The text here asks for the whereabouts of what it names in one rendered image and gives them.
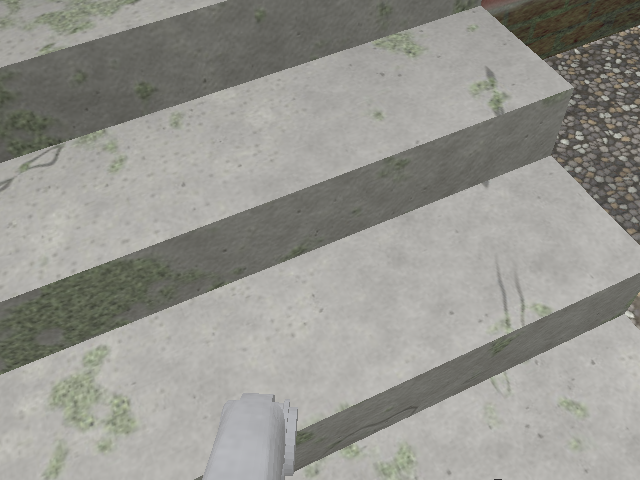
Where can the robot left thigh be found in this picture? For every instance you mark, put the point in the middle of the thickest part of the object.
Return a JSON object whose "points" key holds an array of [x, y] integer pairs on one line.
{"points": [[256, 440]]}

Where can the robot left shin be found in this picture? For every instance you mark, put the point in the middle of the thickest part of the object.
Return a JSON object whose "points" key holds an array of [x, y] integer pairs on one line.
{"points": [[224, 408]]}

